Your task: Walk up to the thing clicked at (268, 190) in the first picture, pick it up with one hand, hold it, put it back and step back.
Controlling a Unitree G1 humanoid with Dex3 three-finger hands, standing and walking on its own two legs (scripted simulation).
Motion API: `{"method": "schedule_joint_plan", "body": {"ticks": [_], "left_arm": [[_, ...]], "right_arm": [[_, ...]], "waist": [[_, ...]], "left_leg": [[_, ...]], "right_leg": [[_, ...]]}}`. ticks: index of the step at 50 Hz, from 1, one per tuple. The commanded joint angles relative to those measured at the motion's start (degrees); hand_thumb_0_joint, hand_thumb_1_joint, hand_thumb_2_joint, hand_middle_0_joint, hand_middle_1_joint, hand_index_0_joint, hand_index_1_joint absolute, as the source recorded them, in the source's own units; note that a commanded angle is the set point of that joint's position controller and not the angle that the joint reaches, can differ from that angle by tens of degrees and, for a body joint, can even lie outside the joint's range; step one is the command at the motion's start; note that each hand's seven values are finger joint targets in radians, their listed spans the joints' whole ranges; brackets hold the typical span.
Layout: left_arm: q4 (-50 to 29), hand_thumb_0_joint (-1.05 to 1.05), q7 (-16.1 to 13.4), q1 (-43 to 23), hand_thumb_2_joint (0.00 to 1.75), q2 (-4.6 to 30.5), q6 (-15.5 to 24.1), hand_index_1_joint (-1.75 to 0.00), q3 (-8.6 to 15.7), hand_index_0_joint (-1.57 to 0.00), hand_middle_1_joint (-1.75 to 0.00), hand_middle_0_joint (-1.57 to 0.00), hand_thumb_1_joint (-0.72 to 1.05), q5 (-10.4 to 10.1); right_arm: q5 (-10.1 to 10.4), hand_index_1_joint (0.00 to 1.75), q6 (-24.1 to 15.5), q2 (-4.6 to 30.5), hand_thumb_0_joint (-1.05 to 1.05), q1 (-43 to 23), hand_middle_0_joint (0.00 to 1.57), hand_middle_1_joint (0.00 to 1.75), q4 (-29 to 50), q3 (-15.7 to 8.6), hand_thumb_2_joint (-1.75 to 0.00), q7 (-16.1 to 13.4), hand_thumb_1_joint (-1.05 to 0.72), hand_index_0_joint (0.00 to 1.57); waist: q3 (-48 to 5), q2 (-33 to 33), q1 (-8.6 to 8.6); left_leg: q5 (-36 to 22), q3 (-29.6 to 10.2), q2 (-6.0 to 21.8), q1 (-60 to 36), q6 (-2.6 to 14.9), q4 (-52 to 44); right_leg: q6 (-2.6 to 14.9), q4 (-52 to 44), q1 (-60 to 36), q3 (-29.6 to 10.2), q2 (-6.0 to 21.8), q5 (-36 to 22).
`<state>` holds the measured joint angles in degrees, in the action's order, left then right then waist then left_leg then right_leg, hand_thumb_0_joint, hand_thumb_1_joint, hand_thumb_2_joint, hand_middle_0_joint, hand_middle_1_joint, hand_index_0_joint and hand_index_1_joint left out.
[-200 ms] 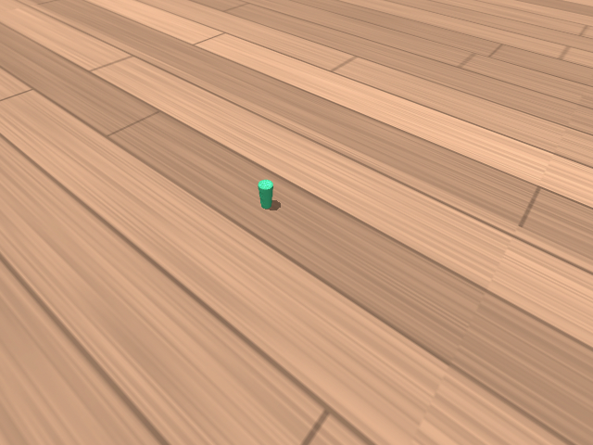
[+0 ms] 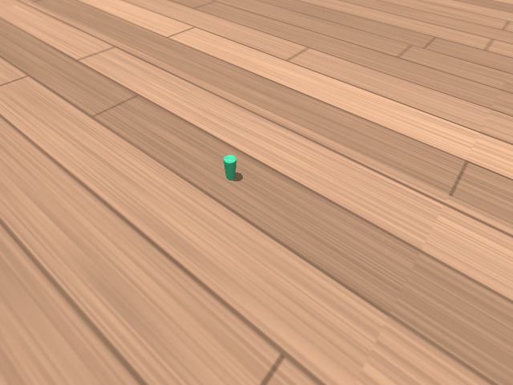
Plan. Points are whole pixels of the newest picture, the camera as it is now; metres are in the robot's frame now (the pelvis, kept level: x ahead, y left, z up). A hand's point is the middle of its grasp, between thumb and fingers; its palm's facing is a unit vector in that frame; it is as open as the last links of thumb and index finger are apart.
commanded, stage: stand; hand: left
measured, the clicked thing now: (230, 168) +1.33 +0.08 -0.71
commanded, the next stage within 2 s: walk up in 0.92 s
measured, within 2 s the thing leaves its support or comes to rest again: neither
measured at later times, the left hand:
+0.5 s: hand out of the picture +0.08 +0.25 -0.16, palm faces -0.02 -0.94 -0.34, open 7.4 cm
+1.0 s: hand out of the picture +0.08 +0.26 -0.15, palm faces -0.03 -0.94 -0.34, open 7.4 cm
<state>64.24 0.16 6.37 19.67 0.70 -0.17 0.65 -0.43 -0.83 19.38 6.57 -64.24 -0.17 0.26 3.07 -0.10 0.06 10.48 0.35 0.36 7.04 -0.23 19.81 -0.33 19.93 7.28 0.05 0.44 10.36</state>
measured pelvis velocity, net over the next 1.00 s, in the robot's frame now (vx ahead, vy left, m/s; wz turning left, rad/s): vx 0.02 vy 0.00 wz -0.02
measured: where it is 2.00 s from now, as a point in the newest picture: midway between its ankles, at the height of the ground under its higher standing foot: (267, 336)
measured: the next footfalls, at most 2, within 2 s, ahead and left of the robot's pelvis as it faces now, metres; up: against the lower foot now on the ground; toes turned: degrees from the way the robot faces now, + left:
right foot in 1.20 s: +0.17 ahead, -0.19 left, +0.00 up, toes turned -6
left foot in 1.66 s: +0.43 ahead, +0.06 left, +0.00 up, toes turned +1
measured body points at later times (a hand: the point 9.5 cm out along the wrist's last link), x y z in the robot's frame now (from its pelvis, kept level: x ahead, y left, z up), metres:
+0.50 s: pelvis +0.01 +0.00 +0.00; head +0.01 +0.00 +0.45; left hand +0.08 +0.30 -0.13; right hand +0.08 -0.30 -0.13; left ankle +0.00 +0.12 -0.75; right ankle +0.01 -0.12 -0.75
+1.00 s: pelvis +0.02 +0.00 +0.00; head +0.02 +0.00 +0.45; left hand +0.09 +0.30 -0.13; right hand +0.09 -0.31 -0.13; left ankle +0.00 +0.12 -0.74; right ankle +0.00 -0.12 -0.74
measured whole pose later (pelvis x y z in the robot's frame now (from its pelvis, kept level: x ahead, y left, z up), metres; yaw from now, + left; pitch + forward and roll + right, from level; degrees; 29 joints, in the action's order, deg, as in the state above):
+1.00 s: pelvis +0.02 +0.00 +0.00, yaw -1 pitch -1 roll +1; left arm 61.6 2.4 9.9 20.7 0.4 2.2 1.9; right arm -1.8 -2.2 20.1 9.2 -61.7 -2.2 1.9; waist 0.9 0.5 0.6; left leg 19.0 1.4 0.1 7.4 1.8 23.2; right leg 1.1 29.9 10.9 -0.7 0.5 23.1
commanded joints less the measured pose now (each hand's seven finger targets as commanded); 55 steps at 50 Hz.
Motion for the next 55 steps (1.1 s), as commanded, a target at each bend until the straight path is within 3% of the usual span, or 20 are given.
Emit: {"method": "schedule_joint_plan", "body": {"ticks": [1, 5, 14, 22, 45, 46, 47, 48, 49, 50, 51, 52, 53, 55], "left_arm": [[-3.5, 0.00, -0.7, -2.2, 0.90, 11.9, 1.4, -0.30, 2.1, -0.20, -0.30, -0.20, 0.90, -0.2], [-3.6, 0.00, -0.7, -2.3, 0.90, 12.2, 1.3, -0.30, 2.3, -0.20, -0.30, -0.20, 0.90, -0.2], [-3.7, 0.00, -0.7, -1.9, 0.90, 11.8, 1.2, -0.30, 2.1, -0.20, -0.30, -0.20, 0.90, -0.2], [-3.6, 0.00, -0.7, -1.9, 0.90, 12.2, 1.1, -0.30, 2.3, -0.20, -0.30, -0.20, 0.90, -0.2], [-3.4, 0.00, -0.7, -1.6, 0.90, 12.2, 1.2, -0.30, 2.3, -0.20, -0.30, -0.20, 0.90, -0.3], [-7.5, 0.00, 1.2, 1.8, 0.90, 17.6, 1.7, -0.30, 6.1, -0.20, -0.30, -0.20, 0.90, 1.1], [-7.7, 0.00, 1.9, -0.2, 0.90, 17.2, 1.6, -0.30, 6.2, -0.20, -0.30, -0.20, 0.90, 1.6], [-8.9, 0.00, 2.3, -3.2, 0.90, 15.7, 1.3, -0.30, 6.2, -0.20, -0.30, -0.20, 0.90, 1.7], [-10.2, 0.00, 2.8, -5.3, 0.90, 14.3, 1.2, -0.30, 6.1, -0.20, -0.30, -0.20, 0.90, 1.8], [-11.8, 0.00, 2.8, -5.9, 0.90, 14.9, 1.4, -0.30, 6.3, -0.20, -0.30, -0.20, 0.90, 2.0], [-12.5, 0.00, 3.0, -6.5, 0.90, 14.9, 1.7, -0.30, 6.3, -0.20, -0.30, -0.20, 0.90, 1.7], [-12.7, 0.00, 3.4, -5.5, 0.90, 15.2, 2.2, -0.30, 6.3, -0.20, -0.30, -0.20, 0.90, 1.4], [-12.7, 0.00, 3.8, -4.5, 0.90, 15.3, 2.5, -0.30, 6.3, -0.20, -0.30, -0.20, 0.90, 1.3], [-12.5, 0.00, 4.9, 0.3, 0.90, 14.7, 2.1, -0.30, 6.6, -0.20, -0.30, -0.20, 0.90, 1.1]], "right_arm": [[-0.1, 0.30, -0.9, 12.2, 0.00, -2.2, 0.20, 0.30, 3.1, -2.2, -0.90, -0.6, -0.90, 0.20], [-0.1, 0.30, -1.0, 12.0, 0.00, -2.5, 0.20, 0.30, 3.3, -2.1, -0.90, -0.7, -0.90, 0.20], [0.0, 0.30, -1.0, 12.5, 0.00, -2.5, 0.20, 0.30, 3.2, -2.1, -0.90, -0.8, -0.90, 0.20], [-0.1, 0.30, -1.0, 12.5, 0.00, -2.1, 0.20, 0.30, 3.3, -1.9, -0.90, -0.8, -0.90, 0.20], [0.0, 0.30, -1.0, 12.6, 0.00, -1.7, 0.20, 0.30, 2.9, -1.8, -0.90, -0.8, -0.90, 0.20], [-1.4, 0.30, -2.3, 18.5, 0.00, 2.2, 0.20, 0.30, 6.2, -5.7, -0.90, 0.3, -0.90, 0.20], [-2.0, 0.30, -2.5, 19.4, 0.00, 3.8, 0.20, 0.30, 5.3, -6.6, -0.90, 0.8, -0.90, 0.20], [-2.2, 0.30, -2.6, 20.0, 0.00, 6.0, 0.20, 0.30, 5.0, -7.1, -0.90, 1.0, -0.90, 0.20], [-1.9, 0.30, -2.6, 21.1, 0.00, 6.6, 0.20, 0.30, 5.7, -7.9, -0.90, 1.1, -0.90, 0.20], [-2.1, 0.30, -3.2, 22.0, 0.00, 6.9, 0.20, 0.30, 6.8, -8.4, -0.90, 1.1, -0.90, 0.20], [-2.1, 0.30, -3.7, 21.8, 0.00, 5.8, 0.20, 0.30, 7.6, -8.6, -0.90, 0.9, -0.90, 0.20], [-2.0, 0.30, -4.0, 20.6, 0.00, 5.4, 0.20, 0.30, 8.4, -8.4, -0.90, 0.9, -0.90, 0.20], [-2.1, 0.30, -4.1, 19.4, 0.00, 4.9, 0.20, 0.30, 9.2, -8.0, -0.90, 1.1, -0.90, 0.20], [-2.4, 0.30, -4.1, 20.1, 0.00, 1.7, 0.20, 0.30, 11.4, -8.3, -0.90, 1.6, -0.90, 0.20]], "waist": [[-3.8, 0.6, -0.26], [-4.6, -0.1, -0.29], [-4.4, -0.3, -0.02], [-3.6, 0.6, -0.10], [-4.3, -0.1, -0.20], [-11.1, 0.7, -0.64], [-5.9, -1.7, -1.80], [-1.8, -5.0, -3.64], [2.0, -9.6, -4.55], [5.1, -8.1, -4.93], [6.7, -5.5, -4.14], [5.3, -3.7, -3.08], [3.7, -3.6, -2.69], [1.6, -8.5, -0.40]], "left_leg": [[-4.6, -5.5, 6.7, -0.5, 1.52, -3.4], [-5.7, -5.3, 6.6, -0.3, 1.60, -3.3], [-7.9, -5.6, 7.0, -0.7, 1.59, -3.1], [-5.7, -5.6, 6.9, -0.4, 1.51, -4.0], [-8.3, -5.4, 6.8, -1.4, 1.33, -3.8], [21.9, -6.2, 5.7, -5.3, 5.43, 0.5], [32.1, -9.5, 7.4, -4.4, 6.87, -1.2], [37.9, -14.0, 10.5, -7.3, 8.54, -5.8], [39.2, -21.5, 18.0, -6.2, 12.01, -11.6], [35.2, -26.5, 23.2, -6.1, 15.08, -13.9], [29.7, -27.2, 24.5, -5.6, 15.59, -14.0], [26.5, -25.1, 22.8, -7.2, 15.23, -13.3], [24.0, -20.4, 19.8, -7.6, 13.99, -12.3], [24.4, -13.7, 16.8, -4.1, 12.63, -11.6]], "right_leg": [[1.78, -4.1, 0.1, -5.5, 6.7, -3.4], [2.00, -3.3, -1.4, -5.4, 6.9, -6.9], [1.79, -3.3, -1.4, -5.0, 6.8, -7.5], [1.72, -3.9, -1.0, -5.0, 6.8, -5.0], [1.83, -3.6, -2.0, -5.0, 7.1, -8.7], [3.67, 1.7, 0.6, -5.6, 3.6, 20.0], [3.98, 6.1, 10.6, -5.5, 3.3, 27.9], [2.92, 11.3, 20.8, -2.3, 1.2, 26.9], [1.70, 22.5, 25.8, 1.0, 0.0, 18.3], [1.45, 28.0, 31.9, -2.8, 2.5, 17.7], [1.84, 28.3, 32.5, -6.2, 5.0, 16.2], [1.72, 27.1, 31.3, -6.6, 5.6, 15.5], [1.57, 25.9, 29.7, -5.3, 5.3, 16.0], [0.88, 22.8, 23.4, -1.9, 4.7, 14.8]]}}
